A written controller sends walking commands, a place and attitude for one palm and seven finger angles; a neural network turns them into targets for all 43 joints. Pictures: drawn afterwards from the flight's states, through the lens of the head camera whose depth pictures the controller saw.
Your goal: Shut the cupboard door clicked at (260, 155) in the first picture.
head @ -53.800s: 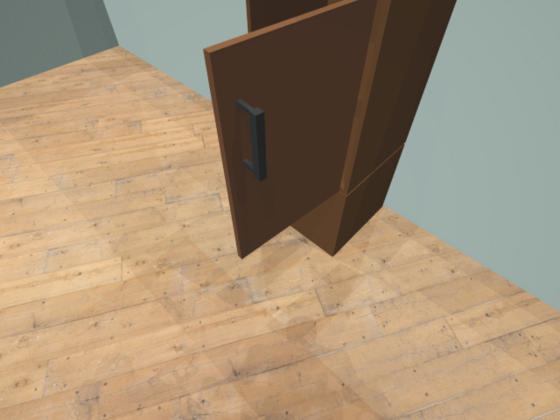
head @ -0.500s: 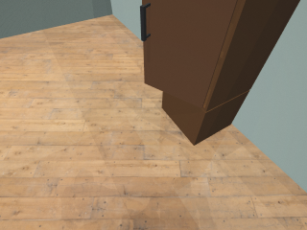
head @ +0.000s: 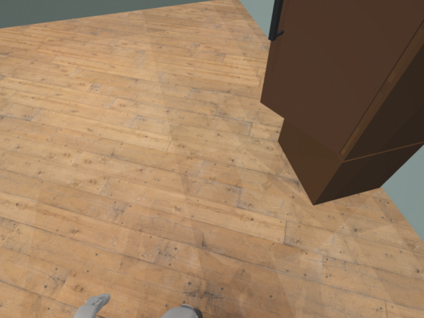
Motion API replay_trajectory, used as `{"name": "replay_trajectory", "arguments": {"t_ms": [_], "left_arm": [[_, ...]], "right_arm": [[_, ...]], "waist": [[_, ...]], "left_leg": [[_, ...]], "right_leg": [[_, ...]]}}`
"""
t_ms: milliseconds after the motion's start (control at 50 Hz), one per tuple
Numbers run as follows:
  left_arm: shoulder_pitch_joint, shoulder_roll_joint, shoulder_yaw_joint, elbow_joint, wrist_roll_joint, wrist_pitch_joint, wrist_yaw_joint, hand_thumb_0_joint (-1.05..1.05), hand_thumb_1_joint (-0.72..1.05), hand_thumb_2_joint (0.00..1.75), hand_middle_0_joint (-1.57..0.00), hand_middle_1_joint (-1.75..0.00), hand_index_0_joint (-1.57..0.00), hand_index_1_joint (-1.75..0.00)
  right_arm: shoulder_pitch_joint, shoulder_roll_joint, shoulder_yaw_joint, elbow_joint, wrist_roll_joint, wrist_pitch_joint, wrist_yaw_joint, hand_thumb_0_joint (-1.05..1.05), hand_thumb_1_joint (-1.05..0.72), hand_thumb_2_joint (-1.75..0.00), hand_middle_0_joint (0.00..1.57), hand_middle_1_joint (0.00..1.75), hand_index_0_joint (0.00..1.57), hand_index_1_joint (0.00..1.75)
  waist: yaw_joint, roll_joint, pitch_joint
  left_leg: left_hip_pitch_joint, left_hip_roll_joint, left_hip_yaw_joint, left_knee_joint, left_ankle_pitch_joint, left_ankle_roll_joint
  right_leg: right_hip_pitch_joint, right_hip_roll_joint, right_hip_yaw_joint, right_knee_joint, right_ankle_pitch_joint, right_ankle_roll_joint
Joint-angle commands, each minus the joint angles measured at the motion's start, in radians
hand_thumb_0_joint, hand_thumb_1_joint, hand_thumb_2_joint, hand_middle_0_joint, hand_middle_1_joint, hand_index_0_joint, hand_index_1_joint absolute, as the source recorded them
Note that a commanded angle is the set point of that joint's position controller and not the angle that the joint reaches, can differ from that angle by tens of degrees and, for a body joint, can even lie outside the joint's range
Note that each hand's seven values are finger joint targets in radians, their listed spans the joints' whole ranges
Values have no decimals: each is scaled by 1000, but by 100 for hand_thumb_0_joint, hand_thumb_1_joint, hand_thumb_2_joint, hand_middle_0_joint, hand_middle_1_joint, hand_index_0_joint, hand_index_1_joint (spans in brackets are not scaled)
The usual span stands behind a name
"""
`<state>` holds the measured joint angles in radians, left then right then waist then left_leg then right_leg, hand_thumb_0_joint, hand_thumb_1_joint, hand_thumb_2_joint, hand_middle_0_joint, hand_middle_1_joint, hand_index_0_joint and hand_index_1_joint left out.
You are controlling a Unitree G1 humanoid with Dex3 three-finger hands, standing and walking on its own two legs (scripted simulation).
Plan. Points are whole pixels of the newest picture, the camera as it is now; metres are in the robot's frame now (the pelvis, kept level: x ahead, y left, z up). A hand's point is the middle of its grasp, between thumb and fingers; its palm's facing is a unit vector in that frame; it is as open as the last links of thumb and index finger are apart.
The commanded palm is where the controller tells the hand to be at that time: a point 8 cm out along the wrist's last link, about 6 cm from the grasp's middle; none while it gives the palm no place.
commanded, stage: walk to a spot facing it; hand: left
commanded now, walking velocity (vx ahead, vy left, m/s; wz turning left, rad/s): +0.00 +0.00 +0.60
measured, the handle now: (280, 13) +0.97 -0.19 +0.08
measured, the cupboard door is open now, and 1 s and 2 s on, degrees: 26 26 26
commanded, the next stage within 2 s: turn to face it in 1.32 s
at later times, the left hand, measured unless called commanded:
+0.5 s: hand out of the picture +0.01 +0.23 -0.16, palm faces +0.33 -0.90 -0.27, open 7.4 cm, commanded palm none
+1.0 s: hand out of the picture +0.00 +0.15 -0.16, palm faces +0.71 -0.68 -0.16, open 7.4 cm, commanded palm none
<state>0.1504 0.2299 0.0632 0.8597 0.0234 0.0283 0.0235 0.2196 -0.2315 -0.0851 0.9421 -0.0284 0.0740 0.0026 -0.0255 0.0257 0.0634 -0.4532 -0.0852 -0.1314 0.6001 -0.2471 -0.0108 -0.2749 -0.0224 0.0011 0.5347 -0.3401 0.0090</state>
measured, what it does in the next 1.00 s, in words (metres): walks ahead, turning left: left foot, then right foot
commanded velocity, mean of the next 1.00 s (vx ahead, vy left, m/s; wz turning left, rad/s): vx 0.25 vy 0.00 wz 0.59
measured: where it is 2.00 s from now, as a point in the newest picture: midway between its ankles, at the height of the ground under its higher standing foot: (149, 271)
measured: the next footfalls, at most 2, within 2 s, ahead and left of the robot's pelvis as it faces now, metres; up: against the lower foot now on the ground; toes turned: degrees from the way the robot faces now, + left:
left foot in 0.30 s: +0.02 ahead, +0.14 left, +0.00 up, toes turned +17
right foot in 0.58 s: +0.17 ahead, -0.08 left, +0.00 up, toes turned +18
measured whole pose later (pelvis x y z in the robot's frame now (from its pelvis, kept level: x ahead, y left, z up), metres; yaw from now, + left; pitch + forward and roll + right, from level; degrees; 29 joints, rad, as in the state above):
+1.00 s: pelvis +0.15 +0.06 +0.00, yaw +41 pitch +0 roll +0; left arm 0.42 0.14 0.04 1.01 0.03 -0.05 0.01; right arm 0.08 -0.21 -0.06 0.90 -0.04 0.04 0.06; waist 0.04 -0.02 0.11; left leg -0.53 0.05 0.13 0.74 -0.29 0.03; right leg 0.02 -0.14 -0.39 0.41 -0.39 0.07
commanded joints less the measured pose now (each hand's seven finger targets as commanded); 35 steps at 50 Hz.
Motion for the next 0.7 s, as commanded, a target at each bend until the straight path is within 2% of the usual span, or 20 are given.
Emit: {"name": "replay_trajectory", "arguments": {"t_ms": [0,40,60,180,240,260,280,300,340,380,440,500,520,540,560,580,600,620,640,680], "left_arm": [[-3,182,48,-70,8,-22,25,0,90,90,-20,-30,-20,-30],[-28,141,30,-70,8,-33,20,0,90,90,-20,-30,-20,-30],[-6,148,31,-66,9,-36,19,0,90,90,-20,-30,-20,-30],[144,210,52,-19,14,-29,15,0,90,90,-20,-30,-20,-30],[140,211,58,-23,2,-27,7,0,90,90,-20,-30,-20,-30],[144,181,54,-34,-5,-22,0,0,90,90,-20,-30,-20,-30],[129,115,33,-73,-6,-23,-15,0,90,90,-20,-30,-20,-30],[31,106,21,-127,6,-21,-18,0,90,90,-20,-30,-20,-30],[-64,112,31,-121,5,-21,-22,0,90,90,-20,-30,-20,-30],[-33,114,33,-95,4,-29,-39,0,90,90,-20,-30,-20,-30],[-3,96,28,-76,2,-33,-49,0,90,90,-20,-30,-20,-30],[110,94,31,-44,4,-34,-55,0,90,90,-20,-30,-20,-30],[200,106,40,-17,6,-38,-54,0,90,90,-20,-30,-20,-30],[310,152,56,10,14,-48,-47,0,90,90,-20,-30,-20,-30],[387,243,71,15,29,-61,-28,0,90,90,-20,-30,-20,-30],[358,255,60,-2,9,-52,-18,0,90,90,-20,-30,-20,-30],[280,237,62,-15,8,-62,-12,0,90,90,-20,-30,-20,-30],[202,182,49,-29,8,-71,-8,0,90,90,-20,-30,-20,-30],[148,135,36,-31,8,-80,-10,0,90,90,-20,-30,-20,-30],[147,89,30,-14,7,-96,-9,0,90,90,-20,-30,-20,-30]], "right_arm": [[-11,-92,-38,-106,-4,-14,8,0,-90,-90,20,30,20,30],[1,-79,-26,-101,3,-16,21,0,-90,-90,20,30,20,30],[-7,-70,-20,-105,8,-15,25,0,-90,-90,20,30,20,30],[-122,-54,4,-150,16,-24,28,0,-90,-90,20,30,20,30],[-36,-86,4,-131,11,-39,23,0,-90,-90,20,30,20,30],[36,-156,-9,-111,3,-50,22,0,-90,-90,20,30,20,30],[105,-275,-40,-98,-6,-54,18,0,-90,-90,20,30,20,30],[180,-305,-44,-77,-7,-50,9,0,-90,-90,20,30,20,30],[144,-245,-25,-80,-9,-63,-8,0,-90,-90,20,30,20,30],[60,-207,-11,-96,-9,-75,-11,0,-90,-90,20,30,20,30],[33,-211,-12,-95,-7,-81,-13,0,-90,-90,20,30,20,30],[-40,-208,-16,-103,-7,-71,-7,0,-90,-90,20,30,20,30],[-79,-198,-16,-110,-3,-68,-5,0,-90,-90,20,30,20,30],[-107,-161,-10,-125,5,-69,-3,0,-90,-90,20,30,20,30],[-87,-70,10,-146,17,-75,3,0,-90,-90,20,30,20,30],[-116,-85,4,-167,4,-73,10,0,-90,-90,20,30,20,30],[-93,-90,-5,-149,-4,-72,14,0,-90,-90,20,30,20,30],[-95,-93,-8,-131,-8,-69,21,0,-90,-90,20,30,20,30],[-76,-77,-7,-108,-10,-63,32,0,-90,-90,20,30,20,30],[-32,-38,0,-79,-4,-57,45,0,-90,-90,20,30,20,30]], "waist": [[-8,-196,-13],[-30,-186,-13],[-20,-195,-33],[64,-244,-58],[16,-202,-117],[-24,-33,-170],[-57,273,-194],[-106,224,-164],[-91,243,-61],[-40,172,-43],[-17,126,-62],[43,122,-41],[92,79,-39],[147,-54,-46],[184,-393,-84],[154,-325,-31],[99,-290,2],[64,-231,55],[28,-175,55],[9,-179,9]], "left_leg": [[-155,59,39,580,-254,-23],[-139,92,89,592,-185,-43],[-120,92,116,547,-180,-50],[-2,84,215,180,-213,-37],[215,72,232,-97,-36,-13],[401,165,110,-201,83,28],[572,421,-251,-218,244,157],[533,513,-349,-270,118,252],[368,407,-312,-326,-151,211],[333,350,-237,-327,-156,189],[304,303,-174,-309,-119,182],[96,252,-156,-284,-292,153],[-24,214,-132,-221,-366,135],[-197,126,-62,-45,-416,98],[-348,-6,102,323,-413,33],[-348,36,67,538,-383,24],[-354,92,29,664,-285,25],[-339,135,28,702,-177,19],[-290,156,52,696,-79,6],[-222,168,105,631,-1,-7]], "right_leg": [[-4,-381,315,-302,16,-194],[55,-295,93,-186,370,-168],[93,-284,36,-158,475,-155],[224,-317,-19,-53,724,-133],[163,-295,-82,64,603,-63],[10,-247,-143,224,358,-10],[-293,-98,-189,452,-240,56],[-400,-87,-94,554,-345,42],[-421,-103,-19,606,-196,34],[-389,-100,-4,540,-107,37],[-279,-67,-38,341,-91,44],[-8,-1,-104,141,-4,45],[151,14,-116,64,39,46],[331,-50,-28,-61,-77,35],[416,-343,355,-306,-385,-46],[285,-467,537,-427,-509,-109],[183,-477,573,-440,-570,-132],[91,-449,463,-436,-507,-123],[49,-389,275,-411,-334,-96],[92,-312,32,-366,-25,-76]]}}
